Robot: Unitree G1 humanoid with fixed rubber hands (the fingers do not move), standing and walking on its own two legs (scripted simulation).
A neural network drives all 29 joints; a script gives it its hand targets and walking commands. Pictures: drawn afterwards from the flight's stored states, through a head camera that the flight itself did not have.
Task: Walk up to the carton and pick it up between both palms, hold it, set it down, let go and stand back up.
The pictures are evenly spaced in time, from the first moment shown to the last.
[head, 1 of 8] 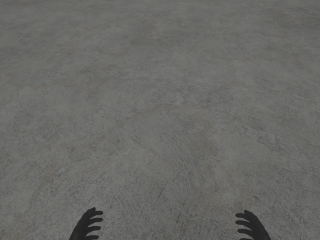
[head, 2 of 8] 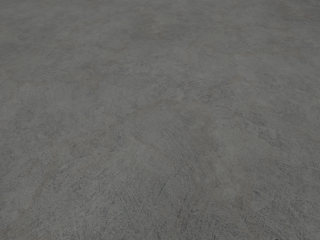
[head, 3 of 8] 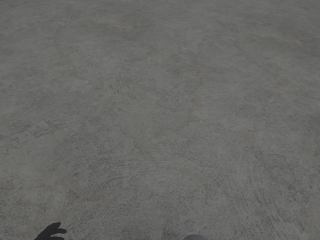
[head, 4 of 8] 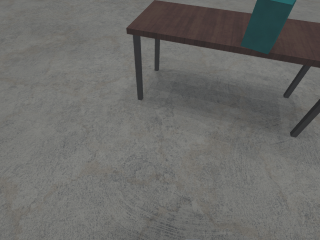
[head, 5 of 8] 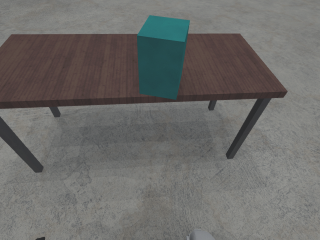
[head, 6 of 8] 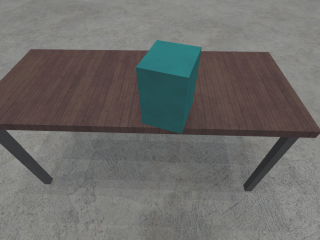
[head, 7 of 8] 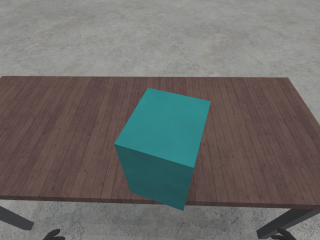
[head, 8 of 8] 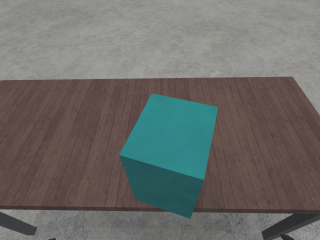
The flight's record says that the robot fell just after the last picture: no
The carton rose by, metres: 0.00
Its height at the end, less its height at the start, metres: +0.00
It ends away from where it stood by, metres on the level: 0.00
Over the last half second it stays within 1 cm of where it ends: yes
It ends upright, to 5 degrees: yes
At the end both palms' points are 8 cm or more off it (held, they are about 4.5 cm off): yes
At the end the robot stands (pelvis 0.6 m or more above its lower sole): yes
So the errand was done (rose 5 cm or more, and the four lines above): no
